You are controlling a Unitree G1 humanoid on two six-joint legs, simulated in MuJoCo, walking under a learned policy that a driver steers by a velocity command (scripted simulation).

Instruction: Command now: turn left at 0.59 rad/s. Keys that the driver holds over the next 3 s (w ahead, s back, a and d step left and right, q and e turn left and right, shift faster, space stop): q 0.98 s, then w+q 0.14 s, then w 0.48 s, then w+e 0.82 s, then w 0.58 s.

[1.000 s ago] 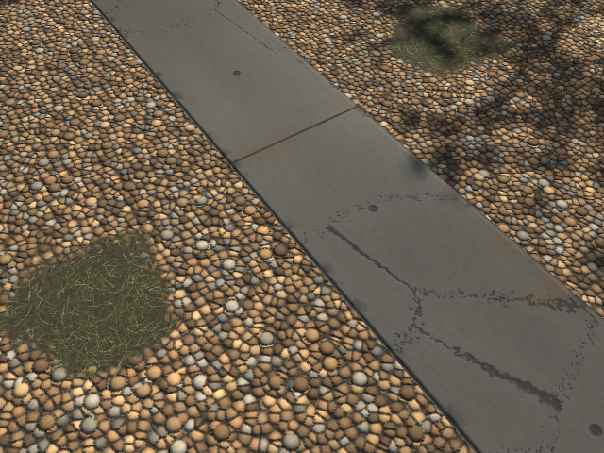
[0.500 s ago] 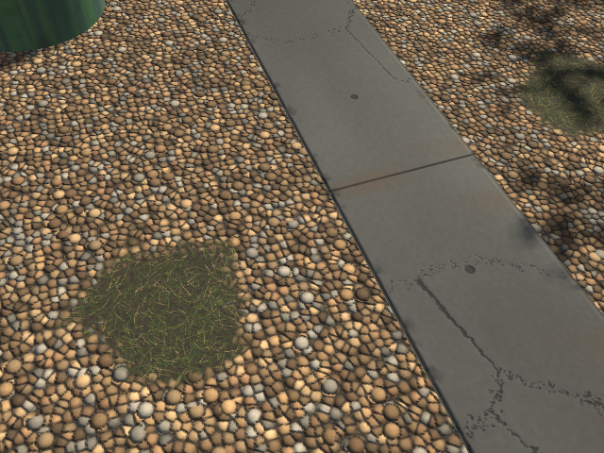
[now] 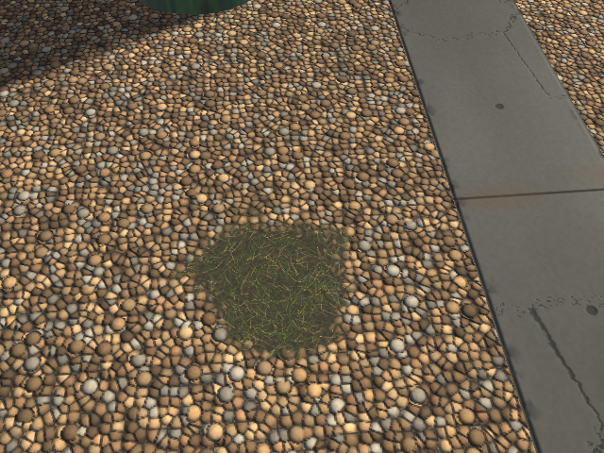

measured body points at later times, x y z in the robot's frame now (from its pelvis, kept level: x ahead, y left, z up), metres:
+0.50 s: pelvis -0.02 -0.01 +0.00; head +0.01 +0.01 +0.44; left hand +0.00 +0.29 -0.12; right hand +0.19 -0.23 -0.12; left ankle -0.07 +0.09 -0.73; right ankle +0.00 -0.12 -0.74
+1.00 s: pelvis -0.03 +0.00 +0.00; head +0.00 +0.02 +0.45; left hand -0.06 +0.32 -0.10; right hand +0.21 -0.19 -0.12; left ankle -0.06 +0.08 -0.74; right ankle +0.06 -0.10 -0.71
